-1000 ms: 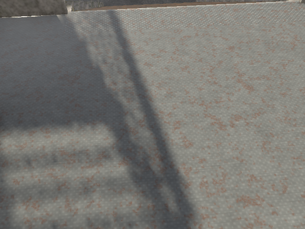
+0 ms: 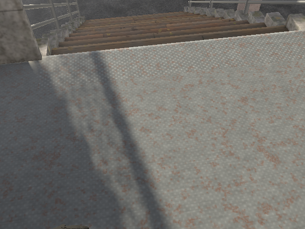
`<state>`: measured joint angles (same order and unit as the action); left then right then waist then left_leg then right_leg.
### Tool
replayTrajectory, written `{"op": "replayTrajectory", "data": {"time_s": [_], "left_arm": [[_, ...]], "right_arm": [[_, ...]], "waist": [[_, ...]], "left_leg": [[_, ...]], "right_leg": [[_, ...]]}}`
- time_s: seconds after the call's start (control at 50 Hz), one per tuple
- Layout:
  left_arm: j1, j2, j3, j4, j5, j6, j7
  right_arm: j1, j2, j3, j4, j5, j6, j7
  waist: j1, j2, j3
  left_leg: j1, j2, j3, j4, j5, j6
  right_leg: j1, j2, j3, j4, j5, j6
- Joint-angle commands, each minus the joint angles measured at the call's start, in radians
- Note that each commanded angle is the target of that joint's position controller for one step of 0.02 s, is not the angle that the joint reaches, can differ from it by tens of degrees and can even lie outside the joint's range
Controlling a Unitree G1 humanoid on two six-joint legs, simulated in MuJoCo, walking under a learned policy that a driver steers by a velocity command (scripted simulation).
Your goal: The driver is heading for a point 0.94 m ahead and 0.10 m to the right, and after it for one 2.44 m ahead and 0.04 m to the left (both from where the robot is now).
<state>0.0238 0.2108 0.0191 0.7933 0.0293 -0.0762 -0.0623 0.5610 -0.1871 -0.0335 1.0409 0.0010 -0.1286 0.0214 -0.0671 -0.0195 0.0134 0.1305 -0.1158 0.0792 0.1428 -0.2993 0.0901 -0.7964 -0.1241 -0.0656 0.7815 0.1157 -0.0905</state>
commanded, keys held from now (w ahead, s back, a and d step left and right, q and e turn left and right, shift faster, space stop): w+shift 0.40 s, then shift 0.26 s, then e+shift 0.10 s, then w+e+shift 0.14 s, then e+shift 0.10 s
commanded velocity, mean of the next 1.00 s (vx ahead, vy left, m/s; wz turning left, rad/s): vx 0.69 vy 0.00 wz -0.16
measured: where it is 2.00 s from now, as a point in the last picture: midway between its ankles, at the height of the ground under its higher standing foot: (156, 138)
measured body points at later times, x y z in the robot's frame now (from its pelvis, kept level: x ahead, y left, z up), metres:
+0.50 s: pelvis +0.48 -0.01 +0.00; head +0.52 -0.01 +0.44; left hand +0.37 +0.23 -0.14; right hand +0.73 -0.21 -0.09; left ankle +0.73 +0.13 -0.68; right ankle +0.32 -0.07 -0.73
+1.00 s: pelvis +0.77 +0.01 +0.01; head +0.79 +0.00 +0.46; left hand +0.97 +0.25 -0.09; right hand +0.80 -0.29 -0.11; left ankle +0.77 +0.09 -0.73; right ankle +0.86 -0.20 -0.65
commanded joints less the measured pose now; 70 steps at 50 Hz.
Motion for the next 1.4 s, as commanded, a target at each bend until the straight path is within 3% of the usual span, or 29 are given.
{"op": "replayTrajectory", "data": {"time_s": [0.02,0.08,0.12,0.14,0.16,0.18,0.2,0.24,0.32,0.48,0.52,0.54,0.58,0.6,0.62,0.64,0.68,0.76,0.84,0.9,1.08,1.18,1.2,1.22,1.24,1.26,1.3,1.34,1.4], "left_arm": [[-0.125,0.033,-0.009,-0.080,-0.014,-0.010,-0.002],[-0.065,0.091,0.009,-0.071,-0.010,-0.010,0.019],[0.253,0.162,0.042,0.017,-0.012,-0.010,0.045],[0.443,0.205,0.064,0.072,0.003,-0.006,0.063],[0.536,0.288,0.089,0.087,0.031,-0.003,0.077],[0.491,0.278,0.095,0.091,0.029,-0.002,0.055],[0.388,0.206,0.088,0.091,0.012,-0.008,0.042],[0.310,0.096,0.062,0.109,0.013,-0.027,0.036],[0.350,0.074,0.041,0.166,-0.019,-0.059,0.048],[0.510,0.145,0.034,0.213,-0.047,-0.085,0.049],[0.518,0.177,0.035,0.219,-0.038,-0.071,0.064],[0.513,0.210,0.040,0.211,-0.051,-0.040,0.079],[0.346,0.215,0.039,0.162,-0.018,-0.005,0.084],[0.493,0.034,0.000,0.158,0.027,-0.008,0.067],[0.692,0.004,-0.019,0.223,-0.048,-0.028,0.051],[0.601,0.098,0.000,0.217,-0.067,-0.034,0.050],[0.381,0.135,0.018,0.146,-0.067,-0.022,0.071],[0.394,0.077,0.035,0.112,-0.061,0.041,0.091],[0.259,0.122,0.057,0.027,-0.060,0.073,0.085],[0.180,0.157,0.080,-0.006,-0.067,0.062,0.075],[0.038,0.097,0.070,-0.117,-0.051,0.060,0.018],[0.318,0.204,0.126,-0.098,-0.041,0.059,0.030],[0.350,0.320,0.148,-0.093,-0.025,0.055,0.057],[0.283,0.364,0.136,-0.153,0.008,0.045,0.058],[0.298,0.245,0.100,-0.157,0.003,0.046,0.048],[0.275,0.179,0.079,-0.124,-0.009,0.039,0.044],[0.164,0.123,0.060,-0.108,-0.023,0.030,0.048],[0.103,0.149,0.066,-0.099,0.010,0.021,0.067],[0.107,0.186,0.082,-0.096,0.005,0.030,0.105]], "right_arm": [[-0.017,-0.145,-0.013,-0.056,0.005,-0.026,-0.014],[0.004,-0.203,-0.017,-0.043,-0.019,-0.006,-0.033],[-0.038,-0.248,-0.031,-0.041,-0.046,0.025,-0.053],[-0.087,-0.240,-0.033,-0.056,-0.048,0.031,-0.053],[-0.062,-0.104,-0.006,-0.097,-0.031,0.022,-0.034],[0.027,-0.070,0.000,-0.119,0.029,0.000,-0.014],[-0.118,-0.140,-0.010,-0.149,0.018,-0.003,-0.026],[-0.235,-0.118,-0.005,-0.178,-0.002,0.000,-0.017],[-0.286,-0.053,0.015,-0.224,-0.051,0.051,0.024],[-0.607,-0.062,0.049,-0.333,-0.032,0.017,0.040],[-0.526,-0.113,0.034,-0.304,-0.049,0.012,0.024],[-0.503,-0.200,-0.016,-0.328,0.031,-0.006,0.013],[-0.151,-0.269,-0.039,-0.214,0.018,-0.006,-0.004],[-0.098,-0.321,-0.031,-0.171,-0.033,0.000,-0.003],[-0.057,-0.249,-0.016,-0.164,-0.056,-0.008,0.018],[-0.144,-0.216,-0.022,-0.190,-0.038,0.003,0.021],[-0.369,-0.147,0.000,-0.214,0.004,0.003,0.013],[-0.433,-0.164,-0.001,-0.192,-0.035,-0.003,0.005],[-0.414,-0.220,-0.030,-0.185,-0.012,0.014,-0.031],[-0.384,-0.249,-0.045,-0.179,-0.005,0.014,-0.049],[-0.402,-0.285,-0.057,-0.197,-0.004,0.092,-0.055],[-0.418,-0.264,-0.060,-0.204,0.042,0.117,-0.048],[-0.383,-0.179,-0.031,-0.226,-0.017,0.105,-0.039],[-0.299,-0.149,-0.013,-0.244,-0.021,0.082,-0.024],[-0.374,-0.238,-0.036,-0.207,0.024,0.079,-0.012],[-0.398,-0.216,-0.035,-0.197,0.055,0.084,-0.005],[-0.421,-0.199,-0.039,-0.168,0.033,0.115,-0.028],[-0.362,-0.202,-0.049,-0.144,0.025,0.143,-0.043],[-0.376,-0.208,-0.064,-0.172,0.023,0.154,-0.057]], "waist": [[0.036,0.043,0.161],[0.083,0.116,0.043],[0.236,0.160,-0.129],[0.325,0.143,-0.208],[0.279,-0.062,-0.304],[0.182,-0.251,-0.401],[0.171,-0.093,-0.224],[0.110,0.078,-0.040],[0.020,0.012,0.085],[0.109,0.000,0.140],[0.075,-0.062,0.049],[0.003,-0.123,-0.065],[-0.190,-0.125,-0.242],[-0.057,0.267,-0.370],[-0.040,0.286,-0.625],[-0.061,0.141,-0.565],[0.028,-0.058,-0.220],[0.123,0.051,-0.092],[0.094,0.105,-0.096],[0.065,0.079,-0.057],[0.009,0.093,0.017],[0.170,0.051,-0.139],[0.135,-0.161,-0.205],[0.059,-0.257,-0.403],[0.146,-0.061,-0.461],[0.129,-0.058,-0.353],[0.078,-0.030,-0.186],[0.029,-0.083,-0.147],[0.043,-0.081,-0.146]], "left_leg": [[-0.201,0.256,-0.068,-0.166,0.683,0.059],[0.047,0.291,-0.039,0.067,1.274,0.029],[0.048,0.316,-0.034,0.477,1.353,0.030],[-0.120,0.284,-0.022,0.766,1.143,0.038],[-0.463,0.156,-0.023,1.169,0.417,0.038],[-0.779,0.018,-0.159,1.414,-0.150,0.028],[-0.885,0.114,-0.183,1.381,-0.030,0.058],[-0.832,0.184,-0.173,1.254,0.060,0.056],[-0.818,0.261,-0.141,1.104,0.078,-0.004],[-0.585,0.131,0.072,0.406,0.593,0.008],[-0.493,0.055,0.079,0.368,0.521,0.029],[-0.402,0.044,-0.013,0.380,0.484,0.037],[-0.086,0.168,-0.097,0.295,0.762,0.074],[0.301,0.417,-0.319,0.521,1.390,0.173],[0.526,0.577,-0.680,0.470,1.324,0.357],[0.391,0.524,-0.592,0.395,1.209,0.332],[-0.029,0.442,-0.395,0.255,0.930,0.248],[-0.428,0.384,-0.167,0.119,0.932,0.202],[-0.372,0.392,-0.146,-0.042,0.101,0.176],[-0.234,0.426,-0.165,-0.079,-0.067,0.135],[-0.148,0.398,0.156,0.149,0.584,0.071],[-0.186,0.349,0.187,0.652,0.747,-0.048],[-0.481,0.265,0.174,0.948,0.063,-0.105],[-0.755,0.112,0.014,1.245,-0.439,-0.151],[-0.745,0.163,-0.135,1.261,-0.361,-0.141],[-0.780,0.204,-0.142,1.187,-0.322,-0.117],[-0.702,0.249,-0.153,1.018,-0.226,-0.124],[-0.573,0.215,-0.119,0.985,-0.125,-0.149],[-0.676,0.207,-0.107,1.002,-0.095,-0.175]], "right_leg": [[0.228,0.069,-0.069,-0.182,0.099,-0.026],[0.320,0.185,-0.111,-0.229,-0.079,-0.060],[0.617,0.215,-0.069,-0.254,-0.211,-0.095],[0.859,0.143,-0.004,-0.258,-0.290,-0.122],[1.127,-0.123,0.337,-0.230,-0.566,-0.178],[1.279,-0.277,0.895,-0.450,-0.725,-0.289],[1.151,-0.212,0.773,-0.516,-0.723,-0.238],[0.842,-0.147,0.518,-0.570,-0.519,-0.185],[0.591,-0.050,0.308,-0.679,-0.422,-0.135],[0.665,0.032,0.055,-0.705,0.447,-0.044],[0.803,0.016,0.055,-0.553,0.667,-0.010],[0.872,-0.021,0.111,-0.401,0.750,0.013],[0.811,0.041,0.061,0.067,0.559,0.069],[0.434,0.220,0.070,0.521,-0.632,0.113],[0.229,0.283,0.329,0.792,-0.803,0.107],[0.215,0.212,0.334,0.776,-0.741,0.101],[0.186,0.111,0.207,0.617,-0.623,0.118],[0.363,0.052,0.159,0.472,-0.529,0.135],[0.187,-0.041,0.163,0.361,-0.302,0.108],[0.007,-0.048,0.182,0.324,-0.214,0.096],[0.136,0.017,-0.030,-0.047,-0.165,0.079],[0.564,0.163,-0.046,-0.359,-0.089,-0.048],[0.829,-0.070,0.246,-0.298,0.455,-0.112],[1.061,-0.342,0.653,-0.298,0.651,-0.361],[1.003,-0.308,0.526,-0.345,0.577,-0.321],[0.928,-0.258,0.374,-0.345,0.431,-0.262],[0.672,-0.171,0.225,-0.412,0.169,-0.167],[0.520,-0.141,0.125,-0.471,0.167,-0.157],[0.595,-0.193,0.099,-0.493,0.134,-0.177]]}}
Velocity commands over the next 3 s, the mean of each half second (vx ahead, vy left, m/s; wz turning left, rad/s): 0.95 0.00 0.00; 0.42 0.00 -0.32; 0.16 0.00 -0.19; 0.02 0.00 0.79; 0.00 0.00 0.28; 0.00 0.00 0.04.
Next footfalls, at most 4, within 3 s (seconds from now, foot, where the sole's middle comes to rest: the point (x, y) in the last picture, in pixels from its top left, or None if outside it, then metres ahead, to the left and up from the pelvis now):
0.14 right None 0.35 -0.08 -0.77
0.58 left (130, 165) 0.81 0.09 -0.77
1.18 right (182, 139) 0.94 -0.18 -0.77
1.74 left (131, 139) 0.96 0.08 -0.77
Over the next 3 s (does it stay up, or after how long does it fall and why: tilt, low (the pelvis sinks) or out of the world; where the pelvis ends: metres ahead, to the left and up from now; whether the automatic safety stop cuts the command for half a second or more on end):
stays up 1.01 -0.04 0.00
